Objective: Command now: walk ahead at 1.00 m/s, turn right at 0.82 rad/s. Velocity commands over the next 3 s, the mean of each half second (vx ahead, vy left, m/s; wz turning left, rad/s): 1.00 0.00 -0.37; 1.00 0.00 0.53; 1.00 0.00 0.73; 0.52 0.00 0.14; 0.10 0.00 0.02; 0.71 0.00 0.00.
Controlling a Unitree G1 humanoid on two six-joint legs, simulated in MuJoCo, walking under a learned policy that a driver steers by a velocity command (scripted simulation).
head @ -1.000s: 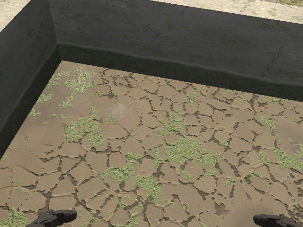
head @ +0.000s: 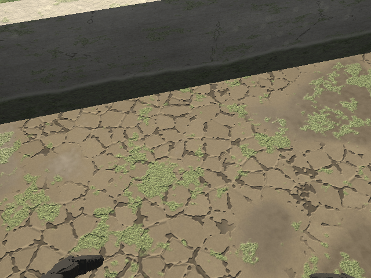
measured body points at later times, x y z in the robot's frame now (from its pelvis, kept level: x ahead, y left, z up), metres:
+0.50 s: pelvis +0.00 -0.03 +0.02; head +0.00 -0.03 +0.47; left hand +0.27 +0.13 -0.02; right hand +0.20 -0.26 -0.04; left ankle +0.01 +0.10 -0.71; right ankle +0.02 -0.09 -0.71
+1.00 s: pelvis +0.02 -0.01 +0.02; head +0.01 +0.01 +0.47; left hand +0.22 +0.23 -0.03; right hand +0.28 -0.17 -0.04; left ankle +0.01 +0.10 -0.71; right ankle +0.02 -0.09 -0.71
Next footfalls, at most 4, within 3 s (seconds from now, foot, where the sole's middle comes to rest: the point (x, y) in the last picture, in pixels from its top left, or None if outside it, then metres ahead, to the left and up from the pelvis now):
none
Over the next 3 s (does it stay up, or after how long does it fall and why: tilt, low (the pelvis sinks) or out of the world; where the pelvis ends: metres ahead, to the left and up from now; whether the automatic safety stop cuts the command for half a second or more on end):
stays up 0.01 -0.01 0.01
